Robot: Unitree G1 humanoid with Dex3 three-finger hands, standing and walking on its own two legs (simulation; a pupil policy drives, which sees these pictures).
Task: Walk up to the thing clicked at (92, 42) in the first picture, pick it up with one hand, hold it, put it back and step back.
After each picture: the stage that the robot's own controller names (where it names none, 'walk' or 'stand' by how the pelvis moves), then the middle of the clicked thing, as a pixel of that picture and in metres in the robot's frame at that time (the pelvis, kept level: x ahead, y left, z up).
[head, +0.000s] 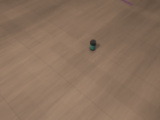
stand; (92, 45) +1.32 -0.16 -0.72
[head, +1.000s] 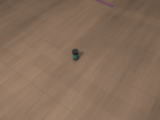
walk; (75, 54) +1.19 +0.12 -0.71
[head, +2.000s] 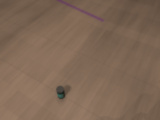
walk; (60, 92) +0.70 +0.21 -0.71
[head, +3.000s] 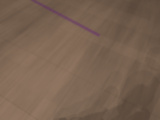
walk; out of the picture +0.40 +0.14 -0.71
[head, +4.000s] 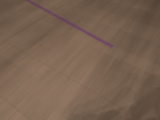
stand; out of the picture +0.34 +0.13 -0.72
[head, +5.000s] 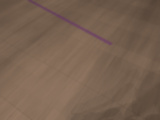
stand; out of the picture +0.34 +0.14 -0.73
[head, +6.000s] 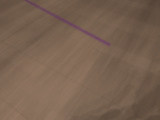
stand; out of the picture +0.34 +0.15 -0.73
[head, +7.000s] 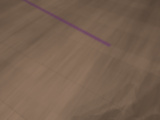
stand; out of the picture +0.33 +0.16 -0.73
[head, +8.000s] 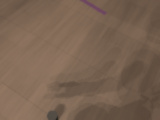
go down; (52, 117) +0.36 +0.15 -0.65
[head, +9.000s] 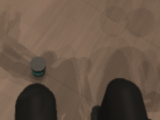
go down; (38, 67) +0.44 +0.15 -0.31
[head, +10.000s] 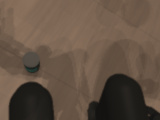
close in; (31, 63) +0.44 +0.15 -0.29
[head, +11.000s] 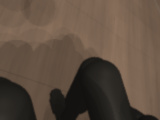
close in; out of the picture +0.44 +0.19 -0.23
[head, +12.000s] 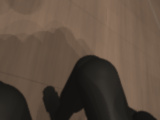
close; out of the picture +0.43 +0.20 -0.23
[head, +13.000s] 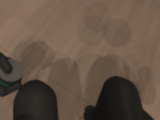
lift; (10, 76) +0.34 +0.22 -0.12
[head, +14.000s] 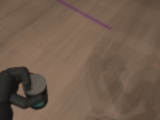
hold; (36, 92) +0.32 +0.15 +0.03
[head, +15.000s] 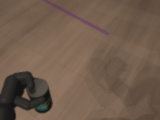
hold; (40, 96) +0.32 +0.14 +0.00
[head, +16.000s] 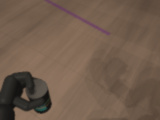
crouch; (39, 97) +0.31 +0.15 +0.00
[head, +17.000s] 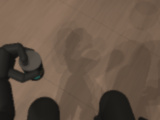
crouch; (32, 66) +0.40 +0.15 -0.09
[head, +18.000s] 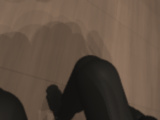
lower; out of the picture +0.45 +0.21 -0.24
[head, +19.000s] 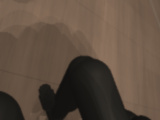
lower; out of the picture +0.46 +0.23 -0.24
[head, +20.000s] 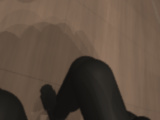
lower; out of the picture +0.45 +0.22 -0.25
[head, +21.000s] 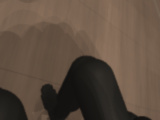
lower; out of the picture +0.45 +0.22 -0.25
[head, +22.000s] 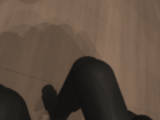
loosen; out of the picture +0.44 +0.21 -0.25
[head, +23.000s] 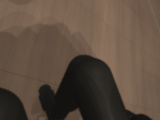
withdraw; out of the picture +0.44 +0.21 -0.24
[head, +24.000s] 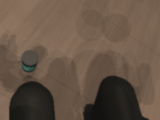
walk; (29, 61) +0.45 +0.16 -0.29
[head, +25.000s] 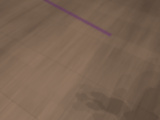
stand; out of the picture +0.37 +0.13 -0.65
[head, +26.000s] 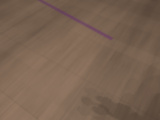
stand; out of the picture +0.38 +0.14 -0.67
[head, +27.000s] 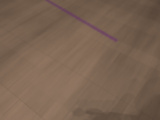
stand; out of the picture +0.38 +0.13 -0.68
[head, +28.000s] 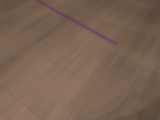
walk; out of the picture +0.39 +0.14 -0.72
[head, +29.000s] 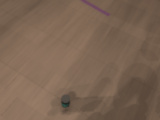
walk; (65, 101) +0.51 +0.07 -0.70
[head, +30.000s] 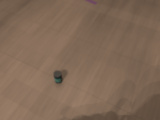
walk; (58, 77) +0.75 +0.21 -0.69
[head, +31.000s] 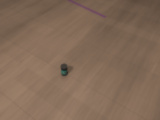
stand; (64, 69) +1.00 +0.16 -0.70
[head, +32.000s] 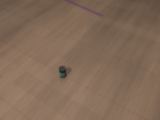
stand; (62, 72) +0.98 +0.18 -0.73
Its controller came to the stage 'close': yes
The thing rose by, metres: 0.73
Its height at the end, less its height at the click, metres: +0.00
